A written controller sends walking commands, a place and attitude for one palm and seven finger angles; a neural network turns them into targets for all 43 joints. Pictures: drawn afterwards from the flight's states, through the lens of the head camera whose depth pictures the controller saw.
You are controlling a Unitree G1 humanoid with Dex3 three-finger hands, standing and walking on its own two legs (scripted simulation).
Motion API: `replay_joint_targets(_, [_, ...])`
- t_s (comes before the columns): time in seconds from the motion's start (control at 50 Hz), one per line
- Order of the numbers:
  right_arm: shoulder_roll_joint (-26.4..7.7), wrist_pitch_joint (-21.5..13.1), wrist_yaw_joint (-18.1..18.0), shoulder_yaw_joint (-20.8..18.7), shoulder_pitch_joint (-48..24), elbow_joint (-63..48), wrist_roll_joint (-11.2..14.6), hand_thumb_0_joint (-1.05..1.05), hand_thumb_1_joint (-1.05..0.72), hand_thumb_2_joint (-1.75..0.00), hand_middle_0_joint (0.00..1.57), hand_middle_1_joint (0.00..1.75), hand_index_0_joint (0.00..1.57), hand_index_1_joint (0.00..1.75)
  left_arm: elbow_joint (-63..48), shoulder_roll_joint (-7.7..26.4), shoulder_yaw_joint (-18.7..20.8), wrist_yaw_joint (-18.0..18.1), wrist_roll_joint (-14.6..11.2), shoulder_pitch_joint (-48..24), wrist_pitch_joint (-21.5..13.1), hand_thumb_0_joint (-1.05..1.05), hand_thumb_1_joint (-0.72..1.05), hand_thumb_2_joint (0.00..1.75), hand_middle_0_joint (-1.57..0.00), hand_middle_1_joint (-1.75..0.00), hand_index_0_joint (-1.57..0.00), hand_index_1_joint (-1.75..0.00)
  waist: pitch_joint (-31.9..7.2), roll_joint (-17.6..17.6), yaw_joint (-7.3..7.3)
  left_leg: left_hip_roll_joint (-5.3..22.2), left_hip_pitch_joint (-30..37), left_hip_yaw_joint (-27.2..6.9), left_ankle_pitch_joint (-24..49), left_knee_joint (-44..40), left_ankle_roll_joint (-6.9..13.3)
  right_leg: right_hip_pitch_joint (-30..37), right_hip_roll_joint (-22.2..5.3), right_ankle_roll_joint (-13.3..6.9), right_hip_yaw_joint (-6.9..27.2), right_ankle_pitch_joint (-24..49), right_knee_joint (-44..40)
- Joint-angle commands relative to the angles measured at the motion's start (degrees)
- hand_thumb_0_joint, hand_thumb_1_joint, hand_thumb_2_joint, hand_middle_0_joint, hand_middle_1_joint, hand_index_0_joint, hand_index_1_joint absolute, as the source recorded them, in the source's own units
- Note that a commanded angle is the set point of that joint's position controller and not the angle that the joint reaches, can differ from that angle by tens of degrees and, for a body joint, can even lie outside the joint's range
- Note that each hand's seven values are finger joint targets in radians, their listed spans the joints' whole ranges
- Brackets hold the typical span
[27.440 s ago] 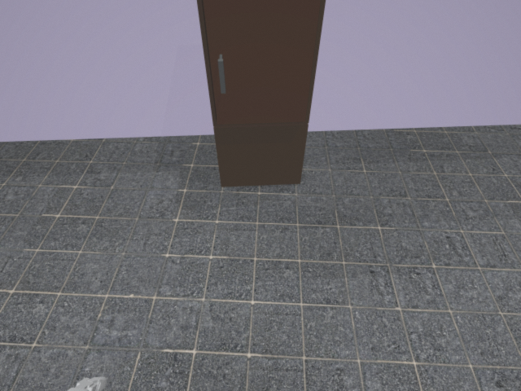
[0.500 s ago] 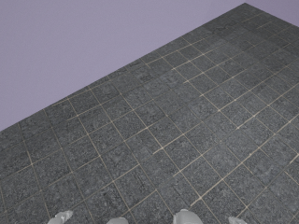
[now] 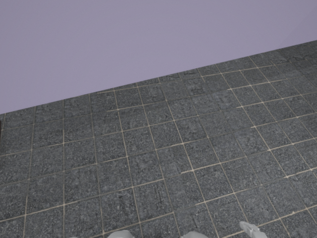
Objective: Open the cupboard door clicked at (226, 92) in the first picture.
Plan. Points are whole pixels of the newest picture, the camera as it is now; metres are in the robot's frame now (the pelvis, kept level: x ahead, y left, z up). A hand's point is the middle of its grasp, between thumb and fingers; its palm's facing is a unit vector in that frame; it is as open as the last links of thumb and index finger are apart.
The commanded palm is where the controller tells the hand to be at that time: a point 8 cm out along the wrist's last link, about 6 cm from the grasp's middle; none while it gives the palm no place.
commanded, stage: turn to face it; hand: left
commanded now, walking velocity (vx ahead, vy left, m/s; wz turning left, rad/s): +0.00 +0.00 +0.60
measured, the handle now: out of the picture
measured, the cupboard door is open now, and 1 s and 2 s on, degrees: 43 43 43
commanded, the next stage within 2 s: take the last steps up to it in 1.80 s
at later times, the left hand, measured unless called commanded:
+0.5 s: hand out of the picture +0.06 +0.16 -0.14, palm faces +0.28 -0.93 -0.25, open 7.4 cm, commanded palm none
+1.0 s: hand out of the picture +0.06 +0.18 -0.14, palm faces +0.55 -0.78 -0.30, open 7.4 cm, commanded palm none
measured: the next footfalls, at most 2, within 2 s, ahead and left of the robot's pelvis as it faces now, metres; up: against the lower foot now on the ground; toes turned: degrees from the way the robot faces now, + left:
right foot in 0.28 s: +0.08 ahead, -0.16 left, +0.00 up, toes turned +7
left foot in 0.60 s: +0.03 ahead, +0.08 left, +0.00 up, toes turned +26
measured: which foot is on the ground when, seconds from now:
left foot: down 0.00-0.28, up 0.30-0.58, down 0.60-0.96, up 0.98-1.00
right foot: up 0.00-0.26, down 0.28-0.60, up 0.62-0.94, down 0.96-1.00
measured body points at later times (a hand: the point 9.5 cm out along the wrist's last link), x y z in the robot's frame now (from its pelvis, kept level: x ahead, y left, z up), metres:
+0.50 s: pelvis +0.03 -0.05 +0.02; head +0.10 -0.03 +0.46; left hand +0.04 +0.21 -0.13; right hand +0.20 -0.27 -0.13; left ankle -0.02 +0.06 -0.68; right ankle +0.04 -0.17 -0.72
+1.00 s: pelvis +0.08 -0.07 +0.00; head +0.13 -0.04 +0.45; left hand +0.03 +0.22 -0.12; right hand +0.29 -0.24 -0.15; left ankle -0.01 +0.05 -0.71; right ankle +0.15 -0.17 -0.73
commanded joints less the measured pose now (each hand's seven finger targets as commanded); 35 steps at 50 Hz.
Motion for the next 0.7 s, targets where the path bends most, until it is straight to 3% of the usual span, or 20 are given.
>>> replay_joint_targets(0.0, [-12.6,-1.0,-2.6,-3.4,6.1,-2.3,-0.3,0.0,-0.9,-0.9,0.2,0.3,0.2,0.3,-6.8,5.8,1.9,0.3,-0.2,-5.0,-1.7,0.0,0.9,0.9,-0.2,-0.3,-0.2,-0.3,-10.1,14.3,-2.37,16.6,13.5,-19.9,36.1,-13.5,9.5,-13.0,1.2,0.9,8.6,3.4,13.4])
replay_joint_targets(0.06, [-12.0,-1.2,-2.6,-3.1,4.1,-2.8,-0.3,0.0,-0.9,-0.9,0.2,0.3,0.2,0.3,-5.8,5.3,1.8,-0.2,-0.4,-3.0,-1.3,0.0,0.9,0.9,-0.2,-0.3,-0.2,-0.3,-10.7,11.4,-0.84,13.2,11.7,-16.2,32.2,-13.7,7.6,-8.1,3.0,1.0,7.2,6.1,5.9])
replay_joint_targets(0.16, [-12.7,-0.6,-2.1,-3.8,2.8,-2.9,-0.4,0.0,-0.9,-0.9,0.2,0.3,0.2,0.3,-6.4,5.0,1.4,-0.2,-0.5,-2.5,-1.8,0.0,0.9,0.9,-0.2,-0.3,-0.2,-0.3,-10.4,14.5,-0.56,11.6,7.6,-18.9,28.5,-12.4,6.7,1.2,6.4,0.2,5.1,7.4,-9.9])
replay_joint_targets(0.2, [-12.3,-0.2,-2.1,-3.9,0.7,-3.4,-0.1,0.0,-0.9,-0.9,0.2,0.3,0.2,0.3,-5.6,5.8,1.8,-0.1,-0.6,1.4,-2.3,0.0,0.9,0.9,-0.2,-0.3,-0.2,-0.3,-10.6,11.9,1.64,9.7,2.1,-19.3,24.6,-9.2,4.8,10.4,7.4,-0.2,4.4,14.9,-20.5])
replay_joint_targets(0.22, [-11.0,-0.2,-1.9,-3.8,0.0,-4.1,0.4,0.0,-0.9,-0.9,0.2,0.3,0.2,0.3,-5.1,7.6,2.3,0.2,-0.4,4.2,-2.9,0.0,0.9,0.9,-0.2,-0.3,-0.2,-0.3,-11.1,7.4,3.14,6.6,-2.6,-17.4,16.6,-5.0,2.1,17.0,4.5,-0.9,6.7,19.9,-29.2])
replay_joint_targets(0.24, [-7.2,-0.1,-1.4,-3.3,0.6,-5.3,0.9,0.0,-0.9,-0.9,0.2,0.3,0.2,0.3,-5.1,13.0,3.5,0.8,0.7,6.1,-3.5,0.0,0.9,0.9,-0.2,-0.3,-0.2,-0.3,-11.5,-7.7,3.92,-1.1,-13.4,-9.7,-1.6,6.6,-2.3,23.8,-9.7,-5.5,22.3,22.4,-36.4])
replay_joint_targets(0.26, [-6.6,-0.1,-1.1,-3.2,0.3,-6.2,0.7,0.0,-0.9,-0.9,0.2,0.3,0.2,0.3,-5.5,15.6,3.4,0.8,0.8,5.5,-3.4,0.0,0.9,0.9,-0.2,-0.3,-0.2,-0.3,-10.6,-13.8,4.03,-3.5,-14.5,-5.2,-19.3,21.8,-3.9,18.2,-21.4,-12.5,29.3,26.3,-38.5])
replay_joint_targets(0.28, [-7.5,0.4,-1.0,-3.4,0.2,-5.4,0.2,0.0,-0.9,-0.9,0.2,0.3,0.2,0.3,-6.0,12.7,2.9,1.2,0.4,3.5,-3.6,0.0,0.9,0.9,-0.2,-0.3,-0.2,-0.3,-9.3,-11.6,2.83,-0.6,-14.3,-7.8,-16.3,30.4,-3.5,14.3,-18.9,-14.1,26.5,27.3,-37.0])
replay_joint_targets(0.3, [-6.9,0.7,-0.9,-3.4,0.0,-4.5,0.2,0.0,-0.9,-0.9,0.2,0.3,0.2,0.3,-6.4,11.0,2.5,1.4,0.3,0.9,-3.5,0.0,0.9,0.9,-0.2,-0.3,-0.2,-0.3,-7.8,-12.4,1.41,0.8,-15.5,-7.2,-13.7,34.7,-4.0,13.1,-16.2,-13.7,22.8,29.8,-35.7])
replay_joint_targets(0.32, [-6.6,0.9,-0.5,-3.1,0.4,-3.7,0.1,0.0,-0.9,-0.9,0.2,0.3,0.2,0.3,-6.8,9.0,1.9,1.3,0.2,-1.3,-3.4,0.0,0.9,0.9,-0.2,-0.3,-0.2,-0.3,-7.0,-11.3,0.39,1.7,-15.0,-6.2,-10.8,34.5,-4.6,13.1,-12.8,-12.5,15.8,35.3,-34.0])
replay_joint_targets(0.36, [-4.7,1.1,0.1,-2.4,-0.1,-3.2,0.4,0.0,-0.9,-0.9,0.2,0.3,0.2,0.3,-6.9,8.2,1.8,1.3,0.5,-1.6,-3.5,0.0,0.9,0.9,-0.2,-0.3,-0.2,-0.3,-7.1,-10.2,0.21,1.9,-12.0,-3.2,-10.0,26.2,-5.4,14.4,-10.8,-11.1,8.9,43.4,-32.1])
replay_joint_targets(0.44, [-3.0,0.5,0.5,-1.4,-2.9,-3.7,0.8,0.0,-0.9,-0.9,0.2,0.3,0.2,0.3,-4.7,10.9,2.5,1.2,0.6,3.2,-3.6,0.0,0.9,0.9,-0.2,-0.3,-0.2,-0.3,-9.3,-8.2,2.81,0.3,-7.3,1.4,-9.3,10.3,-5.2,20.7,-11.9,-10.6,6.0,51.8,-28.4])
replay_joint_targets(0.48, [-3.2,0.3,0.4,-1.3,-2.1,-3.8,0.8,0.0,-0.9,-0.9,0.2,0.3,0.2,0.3,-4.3,11.8,2.9,1.1,0.5,3.7,-3.6,0.0,0.9,0.9,-0.2,-0.3,-0.2,-0.3,-9.9,-8.5,2.43,-0.3,-4.4,2.7,-6.9,3.7,-4.6,20.9,-12.4,-10.0,4.9,53.4,-25.9])
replay_joint_targets(0.52, [-4.5,-0.1,0.2,-1.5,1.2,-3.3,0.6,0.0,-0.9,-0.9,0.2,0.3,0.2,0.3,-4.2,11.9,3.1,0.7,0.0,3.0,-3.4,0.0,0.9,0.9,-0.2,-0.3,-0.2,-0.3,-11.4,-7.4,0.41,-1.1,3.2,3.1,1.2,-6.1,-3.6,17.9,-11.0,-7.0,2.0,51.2,-20.4])
replay_joint_targets(0.54, [-6.7,-0.5,0.2,-2.2,4.7,-2.5,0.4,0.0,-0.9,-0.9,0.2,0.3,0.2,0.3,-4.6,11.2,3.0,0.5,-0.4,1.9,-3.3,0.0,0.9,0.9,-0.2,-0.3,-0.2,-0.3,-12.9,-2.6,-1.92,1.3,12.1,0.2,10.7,-12.1,-2.2,11.6,-10.1,-4.4,-0.1,45.6,-12.9])
replay_joint_targets(0.56, [-13.8,-1.0,-0.2,-4.0,9.3,-2.0,-0.3,0.0,-0.9,-0.9,0.2,0.3,0.2,0.3,-6.9,7.3,2.5,0.1,-0.8,1.4,-2.9,0.0,0.9,0.9,-0.2,-0.3,-0.2,-0.3,-15.7,14.8,-4.37,16.9,23.2,-20.4,31.2,-13.5,5.4,-5.2,-2.3,0.3,-2.9,14.3,0.3])
replay_joint_targets(0.58, [-17.3,-0.5,-0.8,-4.7,13.2,-1.0,-0.1,0.0,-0.9,-0.9,0.2,0.3,0.2,0.3,-9.2,5.6,1.3,0.3,-0.4,-2.1,-2.5,0.0,0.9,0.9,-0.2,-0.3,-0.2,-0.3,-15.4,19.7,-5.84,25.6,23.6,-29.1,45.6,-13.9,13.2,-12.9,1.0,1.0,2.6,-8.2,9.4])
replay_joint_targets(0.6, [-16.2,-0.7,-1.5,-4.5,14.0,-0.4,-0.1,0.0,-0.9,-0.9,0.2,0.3,0.2,0.3,-9.2,6.8,1.5,0.7,0.0,-5.4,-1.8,0.0,0.9,0.9,-0.2,-0.3,-0.2,-0.3,-15.1,13.1,-6.54,24.2,22.1,-28.5,41.0,-13.5,13.6,-15.3,0.7,0.6,6.8,-5.5,13.9])
replay_joint_targets(0.64, [-13.3,-1.0,-2.6,-3.6,7.9,-1.9,-0.2,0.0,-0.9,-0.9,0.2,0.3,0.2,0.3,-7.1,6.2,1.7,0.5,-0.2,-5.4,-1.7,0.0,0.9,0.9,-0.2,-0.3,-0.2,-0.3,-11.4,14.1,-3.3,18.2,15.7,-21.7,36.0,-13.9,10.3,-14.6,0.3,1.1,9.0,2.6,15.2])
replay_joint_targets(0.68, [-11.4,-1.3,-2.7,-2.9,5.1,-2.4,-0.2,0.0,-0.9,-0.9,0.2,0.3,0.2,0.3,-5.5,5.8,1.9,0.0,-0.2,-3.1,-1.3,0.0,0.9,0.9,-0.2,-0.3,-0.2,-0.3,-10.5,11.6,-1.14,14.3,13.6,-16.6,35.9,-14.1,8.0,-11.4,1.3,1.2,8.3,6.8,12.5])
